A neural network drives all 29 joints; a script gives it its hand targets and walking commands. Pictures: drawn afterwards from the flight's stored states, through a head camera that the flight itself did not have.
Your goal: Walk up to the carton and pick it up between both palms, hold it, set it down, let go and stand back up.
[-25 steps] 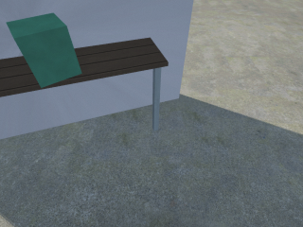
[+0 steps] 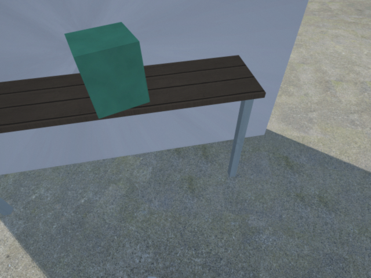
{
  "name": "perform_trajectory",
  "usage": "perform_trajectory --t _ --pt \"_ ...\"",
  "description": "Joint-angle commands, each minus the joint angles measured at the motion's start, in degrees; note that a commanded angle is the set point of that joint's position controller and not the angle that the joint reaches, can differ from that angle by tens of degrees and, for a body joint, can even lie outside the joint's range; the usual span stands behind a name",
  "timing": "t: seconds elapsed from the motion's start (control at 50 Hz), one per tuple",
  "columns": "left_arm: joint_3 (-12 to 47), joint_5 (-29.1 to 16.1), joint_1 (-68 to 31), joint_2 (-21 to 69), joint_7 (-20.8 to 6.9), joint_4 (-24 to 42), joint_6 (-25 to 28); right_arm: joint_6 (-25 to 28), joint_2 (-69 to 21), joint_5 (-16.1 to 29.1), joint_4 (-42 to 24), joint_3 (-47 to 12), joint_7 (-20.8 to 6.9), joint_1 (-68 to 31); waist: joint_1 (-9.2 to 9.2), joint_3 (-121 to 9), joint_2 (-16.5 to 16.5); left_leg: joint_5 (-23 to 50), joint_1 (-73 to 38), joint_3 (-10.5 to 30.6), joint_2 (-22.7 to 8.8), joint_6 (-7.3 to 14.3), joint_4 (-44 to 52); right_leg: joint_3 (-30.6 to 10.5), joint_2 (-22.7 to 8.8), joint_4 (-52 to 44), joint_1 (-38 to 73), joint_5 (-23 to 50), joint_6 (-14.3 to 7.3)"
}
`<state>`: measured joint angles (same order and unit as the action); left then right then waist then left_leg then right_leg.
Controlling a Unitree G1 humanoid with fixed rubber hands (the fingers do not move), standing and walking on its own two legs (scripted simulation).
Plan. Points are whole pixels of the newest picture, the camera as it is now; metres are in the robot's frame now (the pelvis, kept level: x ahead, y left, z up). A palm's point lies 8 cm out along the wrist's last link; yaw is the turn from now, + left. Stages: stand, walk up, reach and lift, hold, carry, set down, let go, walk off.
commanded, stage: walk up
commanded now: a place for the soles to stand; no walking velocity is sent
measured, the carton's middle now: (110, 70) +0.83 +0.29 +0.03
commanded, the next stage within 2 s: none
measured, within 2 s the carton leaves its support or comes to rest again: neither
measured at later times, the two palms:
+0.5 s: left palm (12, 276) +0.16 +0.36 -0.04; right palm (299, 246) +0.22 -0.26 -0.09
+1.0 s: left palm out of the picture +0.21 +0.49 -0.06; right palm (236, 209) +0.32 -0.13 -0.10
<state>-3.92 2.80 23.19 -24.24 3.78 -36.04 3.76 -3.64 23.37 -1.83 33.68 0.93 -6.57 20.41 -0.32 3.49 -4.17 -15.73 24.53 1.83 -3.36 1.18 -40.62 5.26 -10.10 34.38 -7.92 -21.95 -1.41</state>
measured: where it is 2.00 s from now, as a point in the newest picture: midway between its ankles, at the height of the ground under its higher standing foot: outside the picture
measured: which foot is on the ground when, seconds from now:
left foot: up 0.00-0.00, down 0.02-0.44, up 0.46-0.92, down 0.94-1.00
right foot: down 0.00-0.02, up 0.04-0.40, down 0.42-0.94, up 0.96-1.00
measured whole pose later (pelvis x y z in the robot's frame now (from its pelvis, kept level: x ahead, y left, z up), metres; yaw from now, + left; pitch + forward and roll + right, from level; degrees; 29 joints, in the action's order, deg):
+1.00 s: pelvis +0.19 +0.15 -0.01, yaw +9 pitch -5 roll +0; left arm -3.9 1.5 22.8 -24.6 4.5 -33.0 0.0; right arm -4.2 24.8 -1.7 31.5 1.0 -5.6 19.0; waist -0.6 7.1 -3.3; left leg -13.1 23.3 1.6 -0.9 -0.5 -42.2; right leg 3.6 -9.4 55.0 -17.0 -29.5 -1.0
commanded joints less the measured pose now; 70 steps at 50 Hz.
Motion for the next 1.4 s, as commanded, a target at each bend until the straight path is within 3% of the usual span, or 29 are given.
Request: perform_trajectory --t 0.0,0.02,0.04,0.06,0.14,0.28,0.36,0.38,0.4,0.42,0.44,0.48,0.52,0.56,0.72,0.84,0.86,0.9,0.92,0.94,0.98,1.04,1.14,1.2,1.22,1.24,1.26,1.3,1.38 --pt "-2.0 -1.0 0.5 -6.4 -0.5 8.3 -1.2 2.3 18.3 -0.6 -1.4 10.1 2.3 10.9 -6.19 -5.9 -16.6 -0.7 -24.0 17.5 -5.4 0.3 15.9 2.6 3.1 32.0 -21.2 -13.5 -0.8" --pt "-2.0 -2.2 -2.3 -8.2 -0.1 10.7 -1.7 2.3 20.5 0.5 -4.3 9.7 2.3 7.1 -5.41 -5.6 -17.9 -14.2 -19.9 36.1 -9.5 3.8 27.4 -1.6 8.8 35.7 -28.6 -18.4 0.1" --pt "-2.9 -1.7 -3.7 -11.9 0.5 10.9 -2.6 1.7 19.6 2.1 -5.8 9.4 2.5 3.8 -4.31 -2.1 -12.4 -26.2 -14.4 38.5 -11.8 5.3 31.3 -5.2 5.2 38.0 -28.3 -13.7 -0.1" --pt "-3.1 -2.0 -2.9 -13.4 0.1 9.1 -2.9 1.3 17.6 2.0 -5.8 9.0 2.9 2.2 -3.3 1.0 -6.4 -26.6 -12.9 34.4 -9.5 4.2 29.6 -5.8 4.5 38.5 -28.3 -9.5 -0.3" --pt "-2.8 -1.4 1.4 -11.4 -1.0 5.1 -1.8 2.2 12.7 0.2 -5.4 7.4 3.9 2.5 -2.39 -3.9 -4.9 -2.0 -15.6 20.5 -5.0 5.2 21.0 -5.6 3.6 31.3 -25.1 -2.9 -0.6" --pt "-2.8 -1.9 -0.3 -10.9 -0.7 6.0 -1.9 1.3 11.6 -0.5 -7.4 6.2 3.3 1.2 -4.07 -1.1 -4.6 -10.8 -10.5 20.4 -6.0 9.3 21.6 -2.9 6.6 13.4 -21.5 -1.4 0.6" --pt "-3.0 -1.6 6.8 -9.7 0.6 3.1 -0.2 0.8 8.9 -0.3 -8.7 5.2 2.6 -6.2 0.87 -5.2 -2.2 -8.2 -2.2 14.9 -2.5 6.4 13.0 -1.2 8.0 -3.9 -1.9 13.0 -0.6" --pt "-3.6 -1.3 8.3 -11.5 1.0 2.8 0.2 1.0 7.7 -0.2 -8.2 4.7 2.5 -6.1 2.24 -6.6 0.9 -11.6 2.9 12.4 -0.3 4.4 8.3 -4.6 5.5 -6.8 5.8 13.7 -1.1" --pt "-4.7 -0.5 11.0 -15.0 1.4 3.0 0.4 1.4 6.1 -0.2 -8.3 4.3 2.3 -4.8 3.79 -8.9 7.8 -14.8 10.5 8.5 3.9 1.4 -2.7 -19.5 -4.9 -11.6 12.5 0.9 -4.1" --pt "-6.3 0.1 10.0 -19.5 1.8 4.8 -0.2 1.2 6.7 -0.6 -9.1 4.6 2.4 -2.2 4.34 -6.1 13.2 -20.4 17.0 2.1 7.4 -1.4 -15.0 -38.9 -18.5 -20.1 8.1 -22.4 -11.0" --pt "-6.6 0.4 7.9 -18.6 2.2 5.9 -0.5 0.2 12.9 -1.6 -8.8 7.0 2.7 -2.6 4.64 -0.3 8.0 -20.1 17.9 6.0 4.6 -0.7 -22.1 -40.7 -20.3 -22.2 2.5 -30.4 -14.4" --pt "-6.0 -0.2 4.3 -17.0 2.5 6.9 0.1 -0.1 13.4 -1.2 -8.7 8.0 1.9 -2.2 1.6 6.2 3.7 -11.5 17.1 8.3 2.7 -0.8 -24.9 -29.3 -14.2 -20.3 -2.9 -21.8 -10.7" --pt "-5.0 -0.2 3.7 -15.5 2.0 6.6 0.4 0.3 11.5 -1.0 -7.2 7.8 1.2 -1.0 0.43 6.0 6.7 -6.7 13.3 6.9 2.6 -1.0 -23.6 -19.8 -7.7 -18.5 -4.3 -12.7 -6.5" --pt "-5.0 -0.3 4.2 -15.4 1.9 6.3 0.6 0.0 10.2 -0.9 -6.9 7.3 0.7 -1.1 1.07 4.7 9.6 -3.6 12.7 5.2 3.2 -1.5 -25.8 -15.9 -5.7 -17.9 -3.5 -8.9 -6.2" --pt "-5.8 0.0 6.5 -16.5 1.8 7.4 0.6 -0.6 8.5 -0.8 -9.3 6.3 0.6 -6.2 2.94 2.5 13.9 -3.3 14.2 2.1 -0.2 -2.7 -17.6 -9.6 -8.4 -13.5 3.3 11.8 -10.5" --pt "-5.9 -0.5 0.9 -18.4 1.5 9.5 -0.2 0.1 8.4 -0.9 -8.7 6.4 0.8 -3.2 0.24 -1.3 15.0 -1.6 -1.5 1.5 -1.5 -1.6 2.2 -4.1 -8.9 -5.1 -0.6 20.9 -8.4" --pt "-5.7 -0.9 -1.1 -18.5 1.3 10.0 -0.7 0.5 8.7 -0.9 -7.5 6.7 0.9 0.5 -2.09 -3.3 12.5 3.7 -9.2 0.6 -0.8 -1.0 8.5 -1.9 -7.3 0.2 -3.8 16.6 -6.9" --pt "-3.2 -1.3 3.4 -12.9 0.9 9.1 -1.8 1.2 14.1 -0.7 -4.2 9.0 1.7 7.2 -5.42 -6.7 -3.3 7.7 -23.6 4.2 -0.3 0.2 12.5 1.4 -1.6 19.0 -14.1 4.1 -2.9" --pt "-2.0 -1.8 4.0 -8.9 1.1 10.1 -2.2 1.3 19.7 -1.2 -5.0 10.0 2.2 6.5 -4.86 -5.9 -15.5 9.5 -24.2 18.2 -8.4 3.1 15.5 2.0 3.2 28.1 -23.2 -13.0 -0.8" --pt "-2.1 -2.5 0.1 -10.6 1.6 11.8 -2.7 1.2 20.1 0.5 -6.8 9.6 2.3 4.0 -5.34 -5.0 -12.6 -2.3 -19.1 29.0 -10.4 6.5 22.1 -0.7 8.7 31.1 -27.6 -17.7 -0.1" --pt "-3.0 -2.6 0.3 -14.6 2.2 10.5 -3.7 0.2 18.3 1.6 -7.5 9.2 2.8 0.4 -3.68 0.1 -7.3 -16.9 -11.6 25.1 -9.9 7.9 23.9 -3.6 4.9 35.8 -25.9 -11.7 0.0" --pt "-2.7 -2.3 2.0 -12.6 0.9 7.5 -3.0 0.5 14.4 0.8 -6.8 7.5 3.7 -2.0 -1.75 -3.4 -5.6 -0.3 -12.5 18.0 -6.0 8.0 17.3 -4.6 4.3 31.2 -22.9 -9.3 -0.7" --pt "-2.4 -2.5 0.7 -11.4 -0.4 7.3 -3.3 0.5 13.6 0.9 -6.5 5.8 4.5 -4.8 -1.41 -1.9 -4.6 -6.8 -5.6 18.0 -8.1 10.5 18.5 -3.5 6.3 16.0 -16.8 -8.4 -0.4" --pt "-2.3 -2.3 4.3 -11.0 -0.7 5.0 -2.3 0.3 13.4 1.4 -6.4 5.3 4.3 -10.2 1.84 -3.5 -3.2 -5.4 0.8 13.4 -6.0 7.2 13.3 -1.7 7.6 2.3 -3.9 5.8 -1.6" --pt "-2.4 -2.0 4.2 -11.8 -0.7 4.8 -1.8 0.3 12.1 1.6 -5.9 4.9 4.1 -10.3 2.49 -4.3 -0.7 -8.3 3.0 11.1 -4.0 5.0 10.2 -4.6 6.8 -2.7 0.2 8.8 -1.8" --pt "-3.1 -1.5 4.1 -14.5 -0.6 5.0 -1.5 0.5 10.3 1.7 -5.4 4.5 3.8 -8.7 2.74 -5.1 5.7 -11.2 7.2 7.8 0.1 1.7 3.6 -17.1 -1.4 -9.3 2.0 1.8 -3.7" --pt "-4.4 -1.1 0.4 -19.6 -0.7 6.8 -1.6 0.6 9.3 1.6 -5.6 4.5 3.8 -6.3 2.04 -2.7 14.1 -14.5 6.8 2.8 5.7 -1.1 -7.1 -34.5 -13.8 -18.0 -6.9 -15.2 -9.6" --pt "-4.5 -0.5 -3.9 -17.3 0.0 8.1 -1.2 -0.2 14.4 1.1 -4.6 6.6 3.8 -4.9 1.24 3.6 9.2 -14.5 4.5 6.6 3.0 0.6 -17.1 -32.3 -14.0 -18.9 -14.6 -23.7 -13.1" --pt "-3.3 -0.8 -3.1 -15.5 -0.9 7.3 -0.5 1.3 10.8 1.1 -2.7 5.2 3.2 -5.5 1.59 1.6 13.0 -12.4 3.8 4.0 2.5 0.0 -6.1 -17.1 -4.4 -12.2 -4.9 0.3 -7.9"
